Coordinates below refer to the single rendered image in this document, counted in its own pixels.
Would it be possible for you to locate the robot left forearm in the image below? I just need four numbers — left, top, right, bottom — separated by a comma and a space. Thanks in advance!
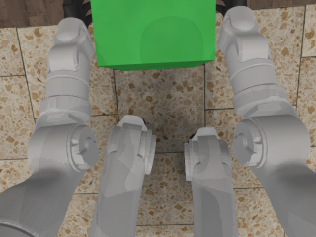
27, 17, 95, 163

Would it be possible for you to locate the robot left thigh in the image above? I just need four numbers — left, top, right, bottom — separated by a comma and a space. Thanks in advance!
88, 123, 156, 237

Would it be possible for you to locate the left robot upper arm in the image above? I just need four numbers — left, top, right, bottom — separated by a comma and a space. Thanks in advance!
0, 122, 100, 237

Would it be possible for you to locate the carton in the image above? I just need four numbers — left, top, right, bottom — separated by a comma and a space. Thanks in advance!
90, 0, 216, 71

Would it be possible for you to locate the robot right hand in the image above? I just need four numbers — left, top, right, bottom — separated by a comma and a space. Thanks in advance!
215, 0, 248, 17

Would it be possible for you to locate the robot right forearm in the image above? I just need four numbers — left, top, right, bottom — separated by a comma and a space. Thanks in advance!
217, 6, 311, 152

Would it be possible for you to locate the robot left hand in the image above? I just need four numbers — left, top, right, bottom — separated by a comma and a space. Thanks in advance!
62, 0, 93, 29

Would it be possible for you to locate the robot right shin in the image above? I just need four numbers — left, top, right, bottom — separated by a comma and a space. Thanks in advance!
192, 127, 232, 174

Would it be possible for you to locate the right robot upper arm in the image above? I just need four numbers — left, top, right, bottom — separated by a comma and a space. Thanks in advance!
231, 114, 316, 237

